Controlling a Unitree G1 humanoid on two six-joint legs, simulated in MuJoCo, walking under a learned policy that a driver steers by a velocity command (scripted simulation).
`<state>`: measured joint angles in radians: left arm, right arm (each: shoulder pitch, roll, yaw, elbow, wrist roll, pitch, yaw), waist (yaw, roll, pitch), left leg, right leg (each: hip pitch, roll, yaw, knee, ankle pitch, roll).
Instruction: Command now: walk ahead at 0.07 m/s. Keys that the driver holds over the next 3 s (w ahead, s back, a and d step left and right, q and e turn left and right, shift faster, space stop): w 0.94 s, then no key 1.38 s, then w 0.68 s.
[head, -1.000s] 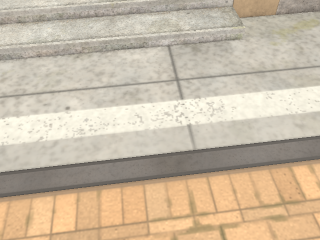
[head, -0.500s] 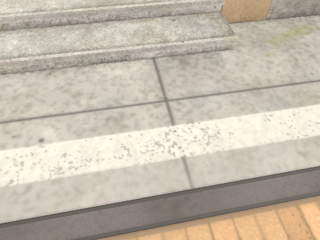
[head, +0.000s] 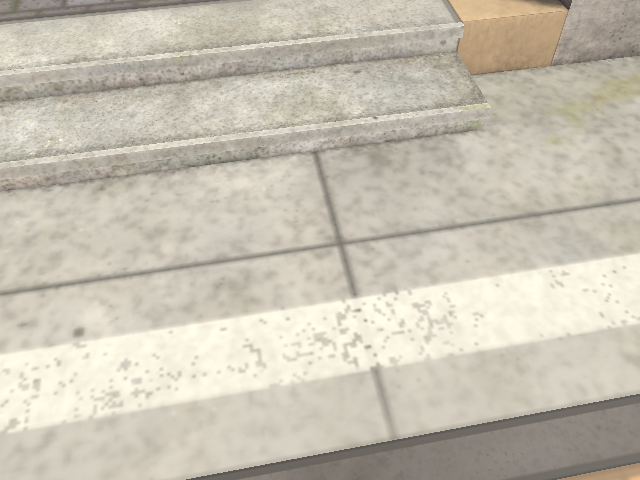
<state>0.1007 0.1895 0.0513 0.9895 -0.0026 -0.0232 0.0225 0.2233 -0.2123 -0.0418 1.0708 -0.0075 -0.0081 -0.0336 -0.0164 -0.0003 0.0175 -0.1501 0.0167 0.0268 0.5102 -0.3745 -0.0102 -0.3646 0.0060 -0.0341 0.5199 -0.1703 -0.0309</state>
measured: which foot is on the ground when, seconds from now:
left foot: down 0.00-0.28, up 0.30-0.72, down 0.74-1.00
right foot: down 0.00-0.76, up 0.78-1.00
